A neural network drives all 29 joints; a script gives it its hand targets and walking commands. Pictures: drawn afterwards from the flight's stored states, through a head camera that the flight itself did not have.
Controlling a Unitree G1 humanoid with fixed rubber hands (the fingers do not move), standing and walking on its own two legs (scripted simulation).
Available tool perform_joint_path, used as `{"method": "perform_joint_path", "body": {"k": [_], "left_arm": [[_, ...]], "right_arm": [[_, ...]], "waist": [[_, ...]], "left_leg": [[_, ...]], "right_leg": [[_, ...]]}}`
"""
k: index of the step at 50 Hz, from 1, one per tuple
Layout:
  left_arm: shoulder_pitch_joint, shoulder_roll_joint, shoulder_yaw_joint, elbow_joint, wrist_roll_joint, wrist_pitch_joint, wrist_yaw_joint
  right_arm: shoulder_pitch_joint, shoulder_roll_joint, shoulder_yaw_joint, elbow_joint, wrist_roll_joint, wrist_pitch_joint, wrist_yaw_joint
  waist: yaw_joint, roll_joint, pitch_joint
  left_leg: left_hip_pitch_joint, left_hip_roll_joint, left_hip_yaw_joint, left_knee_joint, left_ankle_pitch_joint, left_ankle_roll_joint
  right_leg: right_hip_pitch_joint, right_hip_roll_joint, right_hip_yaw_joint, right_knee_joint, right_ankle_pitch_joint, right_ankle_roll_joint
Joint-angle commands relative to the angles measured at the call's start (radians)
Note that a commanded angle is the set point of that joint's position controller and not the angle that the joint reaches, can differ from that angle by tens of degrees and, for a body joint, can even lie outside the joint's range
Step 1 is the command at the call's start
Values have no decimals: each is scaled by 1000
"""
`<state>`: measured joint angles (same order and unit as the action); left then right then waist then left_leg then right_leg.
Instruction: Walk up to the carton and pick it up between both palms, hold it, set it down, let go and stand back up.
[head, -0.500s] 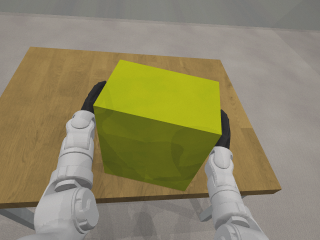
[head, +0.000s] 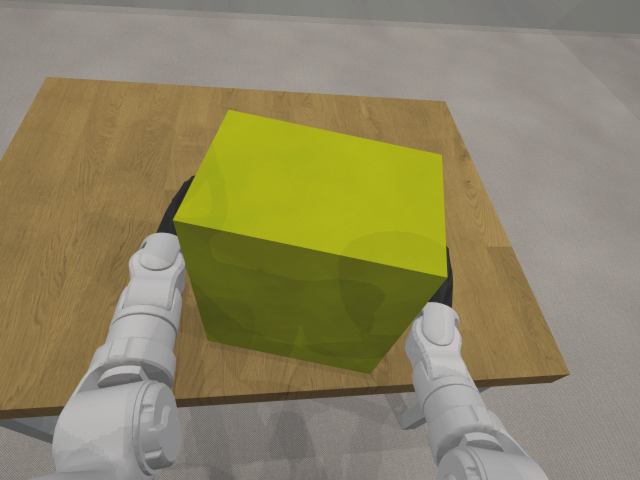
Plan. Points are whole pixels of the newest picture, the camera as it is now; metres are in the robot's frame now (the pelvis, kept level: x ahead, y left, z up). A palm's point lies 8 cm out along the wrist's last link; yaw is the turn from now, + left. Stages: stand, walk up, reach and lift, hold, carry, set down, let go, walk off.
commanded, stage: set down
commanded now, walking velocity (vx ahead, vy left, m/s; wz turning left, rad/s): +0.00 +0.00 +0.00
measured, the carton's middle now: (309, 260) +0.39 -0.01 +0.03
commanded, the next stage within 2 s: none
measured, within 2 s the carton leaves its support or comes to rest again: neither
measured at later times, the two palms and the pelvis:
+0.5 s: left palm (152, 225) +0.42 +0.18 +0.05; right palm (444, 284) +0.34 -0.19 +0.04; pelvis -0.01 -0.01 -0.01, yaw -2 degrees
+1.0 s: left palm (114, 153) +0.42 +0.19 +0.18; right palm (505, 236) +0.34 -0.21 +0.15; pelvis -0.05 -0.01 -0.01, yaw -1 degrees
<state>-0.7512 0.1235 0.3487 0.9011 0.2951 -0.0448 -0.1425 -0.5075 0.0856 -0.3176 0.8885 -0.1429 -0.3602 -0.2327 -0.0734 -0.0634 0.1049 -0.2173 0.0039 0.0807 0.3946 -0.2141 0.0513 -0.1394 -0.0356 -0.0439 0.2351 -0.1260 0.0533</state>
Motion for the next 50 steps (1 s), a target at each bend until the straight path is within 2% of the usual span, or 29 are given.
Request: {"method": "perform_joint_path", "body": {"k": [1, 2, 6, 8, 11, 12, 13, 18, 19, 20, 22, 25, 27, 28, 29, 30, 31, 32, 33, 34, 36, 37, 38, 39, 41, 43, 45, 47, 50], "left_arm": [[-351, 64, -131, -44, -147, -72, 71], [-362, 9, -191, -41, -195, -91, 78], [-396, 212, -222, -23, -303, -108, 108], [-380, 251, -224, -63, -349, -100, 102], [-395, 267, -272, -9, -381, -73, 88], [-384, 287, -257, -21, -384, -61, 86], [-356, 277, -273, 60, -396, -63, 80], [-395, 332, -302, 84, -439, -69, 61], [-434, 353, -282, -40, -449, -69, 65], [-440, 347, -307, 22, -453, -70, 64], [-485, 394, -305, -54, -470, -56, 70], [-497, 397, -336, -99, -525, -22, 68], [-511, 455, -339, -65, -539, 19, 59], [-491, 430, -344, 78, -543, 33, 48], [-555, 465, -349, -80, -558, 42, 51], [-547, 452, -360, -19, -570, 63, 53], [-544, 451, -377, -130, -594, 75, 54], [-548, 423, -395, 70, -594, 91, 48], [-586, 480, -371, -67, -595, 87, 52], [-567, 460, -384, -29, -602, 98, 53], [-575, 510, -358, 27, -602, 128, 53], [-616, 542, -365, -65, -623, 146, 52], [-607, 536, -373, 113, -620, 158, 49], [-633, 570, -356, 30, -619, 165, 47], [-659, 556, -395, 114, -638, 158, 42], [-722, 583, -388, 46, -650, 165, 52], [-735, 587, -393, 106, -644, 179, 49], [-765, 631, -371, 20, -639, 200, 54], [-767, 595, -392, 65, -655, 248, 45]], "right_arm": [[-306, -8, 204, -56, 129, -16, -13], [-331, 40, 219, -46, 155, -16, -21], [-373, -156, 279, -37, 291, -9, -49], [-381, -183, 305, -134, 335, -8, -66], [-372, -194, 326, -77, 376, 35, -80], [-369, -215, 319, -97, 390, 46, -84], [-354, -206, 327, -45, 395, 62, -84], [-335, -199, 360, -48, 419, 118, -74], [-370, -215, 352, -131, 426, 116, -72], [-375, -220, 354, -75, 424, 128, -67], [-415, -255, 336, -182, 432, 145, -63], [-451, -275, 327, -285, 444, 195, -64], [-474, -303, 298, -304, 433, 254, -68], [-448, -284, 305, -183, 419, 286, -69], [-483, -303, 301, -297, 427, 302, -70], [-490, -270, 315, -258, 449, 329, -69], [-519, -286, 327, -410, 467, 337, -71], [-508, -271, 318, -187, 454, 381, -63], [-533, -281, 326, -284, 459, 392, -60], [-555, -285, 314, -302, 456, 403, -64], [-600, -300, 328, -304, 480, 442, -59], [-625, -333, 317, -375, 471, 457, -63], [-617, -304, 322, -230, 482, 490, -64], [-631, -315, 328, -283, 477, 505, -67], [-639, -278, 303, -212, 458, 538, -64], [-685, -313, 315, -267, 488, 552, -56], [-716, -318, 322, -235, 489, 572, -54], [-743, -356, 317, -325, 497, 580, -55], [-768, -367, 275, -292, 492, 621, -59]], "waist": [[10, 147, -585], [-26, 150, -613], [4, 192, -772], [7, 173, -840], [-37, 184, -749], [-28, 191, -763], [-34, 174, -703], [-29, 183, -653], [-21, 206, -760], [-29, 227, -718], [-15, 237, -800], [-49, 226, -816], [-58, 193, -745], [-73, 170, -602], [-74, 196, -720], [-84, 188, -676], [-85, 177, -817], [-113, 194, -615], [-76, 201, -709], [-93, 176, -679], [-53, 172, -628], [-73, 158, -711], [-82, 139, -565], [-75, 140, -600], [-100, 143, -530], [-75, 196, -564], [-71, 185, -544], [-56, 188, -611], [-86, 171, -567]], "left_leg": [[159, 3, -1, 54, 421, -115], [158, 2, -7, 92, 447, -121], [202, 22, -14, 169, 630, -146], [187, 10, -12, 190, 651, -142], [172, 18, -38, 191, 616, -140], [181, 21, -31, 185, 616, -140], [136, 22, -35, 184, 571, -133], [135, 25, -47, 167, 483, -118], [167, 27, -47, 170, 530, -121], [164, 31, -56, 170, 522, -123], [194, 31, -53, 173, 510, -131], [192, 23, -59, 157, 459, -120], [172, 29, -62, 129, 387, -110], [112, 27, -66, 116, 284, -96], [157, 19, -56, 101, 280, -93], [137, 25, -63, 97, 268, -87], [177, 14, -54, 104, 344, -86], [136, 19, -76, 99, 246, -80], [164, 22, -62, 89, 249, -82], [156, 20, -61, 77, 229, -81], [114, 17, -60, 65, 180, -72], [144, 12, -47, 55, 217, -74], [83, 8, -54, 53, 137, -66], [90, 8, -42, 45, 127, -63], [65, 13, -51, 16, 46, -49], [71, 12, -48, 21, 73, -67], [76, 8, -45, 18, 72, -60], [105, 4, -42, 17, 115, -70], [110, 5, -49, 2, 95, -75]], "right_leg": [[4, 90, -44, 60, 280, -37], [-33, 91, -47, 74, 304, -37], [-100, 104, -33, 121, 440, -48], [-55, 106, -29, 141, 510, -49], [-104, 104, -28, 139, 480, -47], [-91, 105, -26, 138, 488, -49], [-107, 96, -25, 139, 468, -52], [-159, 89, -14, 138, 346, -57], [-132, 93, -18, 141, 372, -63], [-170, 94, -22, 146, 338, -64], [-164, 95, -22, 141, 319, -72], [-146, 86, -23, 149, 319, -60], [-135, 83, -17, 134, 278, -52], [-165, 69, -16, 141, 194, -55], [-115, 72, -13, 142, 215, -56], [-128, 65, -7, 143, 207, -58], [-81, 72, -3, 159, 280, -51], [-174, 61, -6, 146, 167, -60], [-121, 62, -4, 146, 170, -63], [-123, 66, -7, 139, 166, -61], [-110, 61, -1, 148, 110, -65], [-37, 66, -2, 143, 174, -57], [-68, 58, 7, 133, 115, -58], [-43, 56, 7, 140, 115, -58], [-68, 51, 3, 129, 23, -66], [-72, 52, 14, 129, 43, -71], [-67, 51, 11, 127, 42, -75], [-36, 55, 13, 128, 89, -63], [-41, 56, 2, 99, 82, -69]]}}
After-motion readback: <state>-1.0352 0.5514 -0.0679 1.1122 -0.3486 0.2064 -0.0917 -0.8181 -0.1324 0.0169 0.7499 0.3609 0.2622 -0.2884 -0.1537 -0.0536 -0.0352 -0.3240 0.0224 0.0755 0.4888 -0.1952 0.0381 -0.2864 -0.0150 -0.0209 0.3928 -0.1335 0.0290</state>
